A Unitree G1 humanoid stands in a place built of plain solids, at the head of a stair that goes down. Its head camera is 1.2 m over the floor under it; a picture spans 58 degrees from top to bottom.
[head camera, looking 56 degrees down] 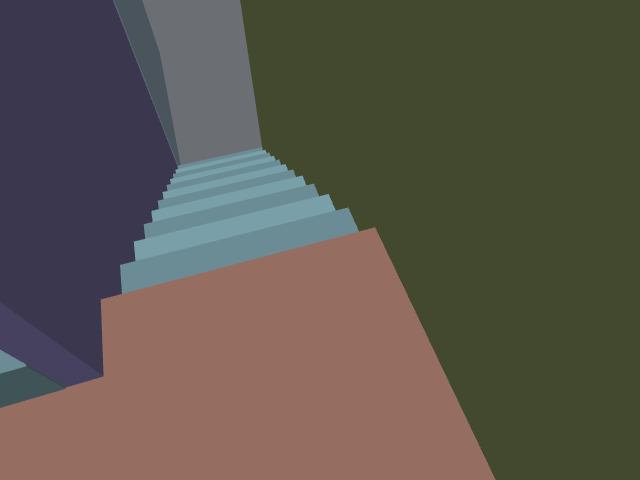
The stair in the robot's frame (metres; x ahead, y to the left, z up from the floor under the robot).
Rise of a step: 0.19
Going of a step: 0.25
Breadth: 0.90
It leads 18 degrees to the left of straight ahead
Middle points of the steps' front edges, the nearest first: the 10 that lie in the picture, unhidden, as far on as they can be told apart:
0.73 0.24 0.00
0.96 0.32 -0.19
1.20 0.39 -0.38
1.43 0.46 -0.57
1.66 0.54 -0.76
1.90 0.61 -0.95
2.13 0.68 -1.15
2.36 0.76 -1.34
2.60 0.83 -1.53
2.83 0.91 -1.72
